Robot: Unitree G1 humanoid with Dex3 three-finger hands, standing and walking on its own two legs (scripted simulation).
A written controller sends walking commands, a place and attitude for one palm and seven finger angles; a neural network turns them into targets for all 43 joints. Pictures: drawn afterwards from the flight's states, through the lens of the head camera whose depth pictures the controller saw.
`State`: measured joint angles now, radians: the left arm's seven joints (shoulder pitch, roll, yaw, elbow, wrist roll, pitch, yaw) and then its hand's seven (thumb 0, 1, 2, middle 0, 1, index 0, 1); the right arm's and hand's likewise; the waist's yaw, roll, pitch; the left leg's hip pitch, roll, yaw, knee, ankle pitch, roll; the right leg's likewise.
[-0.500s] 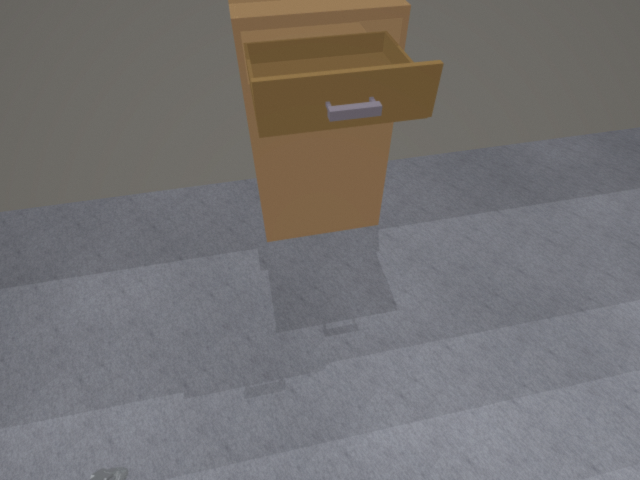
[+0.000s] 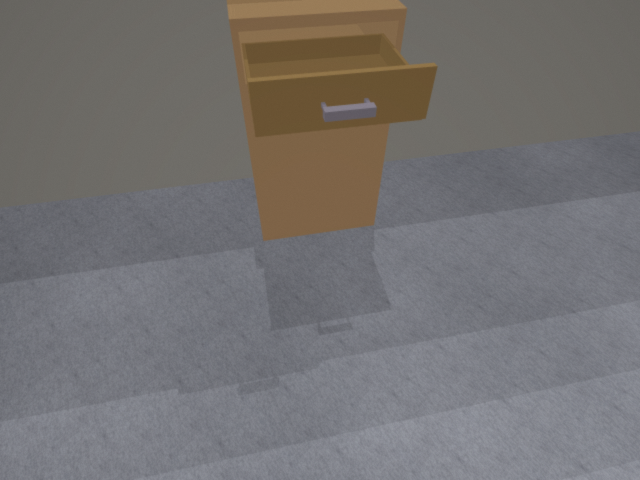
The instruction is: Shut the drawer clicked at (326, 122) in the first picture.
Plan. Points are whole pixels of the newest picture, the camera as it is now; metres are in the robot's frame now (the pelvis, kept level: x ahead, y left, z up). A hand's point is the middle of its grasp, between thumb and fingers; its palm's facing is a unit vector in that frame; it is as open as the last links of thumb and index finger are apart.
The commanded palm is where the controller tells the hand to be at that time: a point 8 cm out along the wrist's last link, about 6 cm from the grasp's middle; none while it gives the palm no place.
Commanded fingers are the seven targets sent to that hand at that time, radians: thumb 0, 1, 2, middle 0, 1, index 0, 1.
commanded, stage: stand and wait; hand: left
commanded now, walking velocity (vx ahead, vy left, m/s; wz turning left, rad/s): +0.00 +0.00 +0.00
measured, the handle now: (347, 107) +0.91 -0.01 +0.00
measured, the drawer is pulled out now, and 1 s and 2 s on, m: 0.30 0.30 0.30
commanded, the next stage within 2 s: look at it before walking up in 0.32 s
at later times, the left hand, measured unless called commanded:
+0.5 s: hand out of the picture +0.07 +0.25 -0.15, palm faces -0.02 -0.94 -0.34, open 7.4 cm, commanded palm none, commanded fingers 0.00 0.90 0.90 -0.20 -0.30 -0.20 -0.30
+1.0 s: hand out of the picture +0.06 +0.26 -0.15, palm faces -0.03 -0.94 -0.33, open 7.4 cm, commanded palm none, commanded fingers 0.00 0.90 0.90 -0.20 -0.30 -0.20 -0.30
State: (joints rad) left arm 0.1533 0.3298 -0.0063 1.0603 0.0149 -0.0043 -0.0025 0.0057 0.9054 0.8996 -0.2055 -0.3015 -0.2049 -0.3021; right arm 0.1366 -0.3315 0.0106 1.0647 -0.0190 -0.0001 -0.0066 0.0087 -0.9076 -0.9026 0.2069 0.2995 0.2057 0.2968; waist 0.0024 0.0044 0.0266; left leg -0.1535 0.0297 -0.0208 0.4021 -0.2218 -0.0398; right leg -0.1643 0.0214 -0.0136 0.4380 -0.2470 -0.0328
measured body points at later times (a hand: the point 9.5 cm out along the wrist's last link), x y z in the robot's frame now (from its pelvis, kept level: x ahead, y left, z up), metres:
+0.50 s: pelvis -0.01 +0.01 +0.00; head -0.01 +0.00 +0.45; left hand +0.07 +0.30 -0.13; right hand +0.07 -0.28 -0.13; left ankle +0.00 +0.15 -0.74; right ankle -0.01 -0.10 -0.74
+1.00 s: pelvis +0.00 +0.01 +0.00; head +0.00 +0.01 +0.45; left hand +0.06 +0.31 -0.13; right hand +0.07 -0.28 -0.13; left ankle +0.00 +0.15 -0.74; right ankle -0.01 -0.10 -0.74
